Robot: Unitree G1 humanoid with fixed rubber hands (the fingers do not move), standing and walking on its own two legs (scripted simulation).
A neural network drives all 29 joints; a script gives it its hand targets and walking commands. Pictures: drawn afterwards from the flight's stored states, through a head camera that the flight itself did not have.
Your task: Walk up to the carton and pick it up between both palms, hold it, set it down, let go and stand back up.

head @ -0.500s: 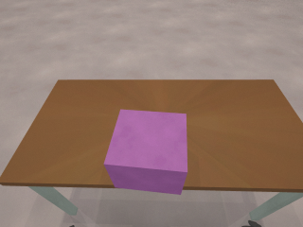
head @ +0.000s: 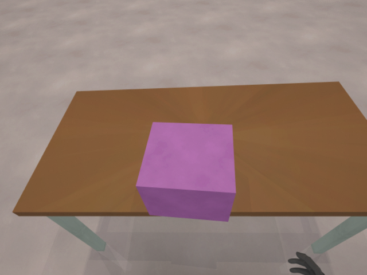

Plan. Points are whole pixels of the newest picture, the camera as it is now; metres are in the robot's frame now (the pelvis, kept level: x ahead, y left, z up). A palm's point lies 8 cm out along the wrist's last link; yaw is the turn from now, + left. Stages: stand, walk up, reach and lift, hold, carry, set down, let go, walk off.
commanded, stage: walk up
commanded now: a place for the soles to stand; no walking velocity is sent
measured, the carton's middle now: (189, 171) +0.39 +0.01 -0.06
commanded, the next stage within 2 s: stand in 1.08 s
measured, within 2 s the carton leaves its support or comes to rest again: neither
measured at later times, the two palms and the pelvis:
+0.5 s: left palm out of the picture +0.10 +0.28 -0.09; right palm out of the picture +0.09 -0.24 -0.09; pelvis +0.01 +0.02 +0.01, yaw -1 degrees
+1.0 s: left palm out of the picture +0.11 +0.28 -0.09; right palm out of the picture +0.11 -0.24 -0.09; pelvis +0.01 +0.02 +0.01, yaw -3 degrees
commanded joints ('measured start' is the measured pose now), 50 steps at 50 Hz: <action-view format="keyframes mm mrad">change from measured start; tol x4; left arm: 1 -19 241 80 -80 11 -19 11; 3 -91 168 51 -95 13 -28 2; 10 32 121 23 -74 -20 -35 -33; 50 -10 138 16 -59 -6 -23 -23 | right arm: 1 12 -112 -42 -71 -6 -18 -4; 10 28 -135 -34 -36 7 -101 -10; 50 29 -130 -22 -47 16 -91 -20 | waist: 1 -3 -156 34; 4 -33 -137 77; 8 0 -101 -64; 12 12 -100 -115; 20 20 9 -30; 32 7 -39 -117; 50 7 -53 -73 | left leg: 1 14 64 -48 165 -223 -57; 2 94 75 -65 149 -192 -44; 4 99 75 -77 -35 -66 -33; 6 156 83 -102 -135 44 -23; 9 185 135 -184 -174 30 -5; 13 130 106 -119 -152 34 -22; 21 52 133 -142 -198 -25 -6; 34 140 135 -108 -151 118 1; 50 142 131 -83 -160 83 -5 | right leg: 1 -207 -384 447 -343 -358 -205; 2 -287 -355 408 -336 -320 -197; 5 -214 -211 246 -263 -49 -81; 9 -99 -112 132 -167 -5 -13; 13 -11 -127 139 -158 81 -26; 19 -47 -106 126 -133 33 -20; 34 -15 -106 123 -110 172 -9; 50 -36 -103 146 -131 148 -8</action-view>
